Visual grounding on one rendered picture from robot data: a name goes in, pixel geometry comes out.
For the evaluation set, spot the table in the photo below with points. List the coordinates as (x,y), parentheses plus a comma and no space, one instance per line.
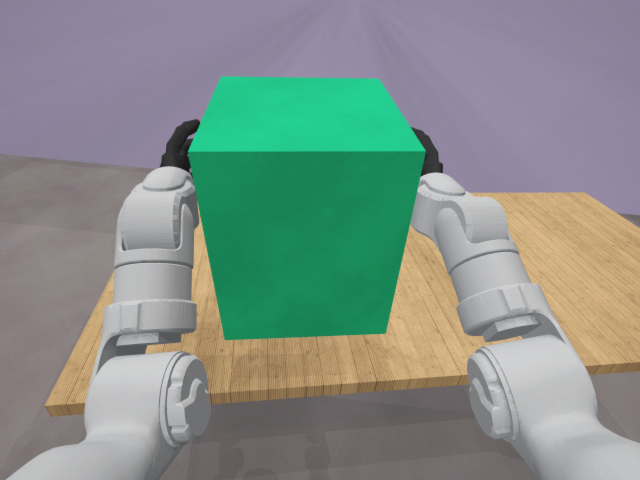
(585,257)

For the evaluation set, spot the robot left forearm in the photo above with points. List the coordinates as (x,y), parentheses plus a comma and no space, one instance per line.
(154,258)

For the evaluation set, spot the carton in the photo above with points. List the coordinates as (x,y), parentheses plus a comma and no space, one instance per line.
(306,189)

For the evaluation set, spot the robot left upper arm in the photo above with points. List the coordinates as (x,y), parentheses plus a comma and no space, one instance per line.
(141,410)

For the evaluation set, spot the robot left hand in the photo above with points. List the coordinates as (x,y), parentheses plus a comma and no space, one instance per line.
(178,146)

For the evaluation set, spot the robot right hand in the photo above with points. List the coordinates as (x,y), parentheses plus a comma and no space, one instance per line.
(431,161)

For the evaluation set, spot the robot right forearm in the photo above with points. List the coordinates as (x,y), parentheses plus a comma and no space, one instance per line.
(496,297)

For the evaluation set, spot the robot right upper arm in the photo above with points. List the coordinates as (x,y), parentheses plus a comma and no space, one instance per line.
(534,394)

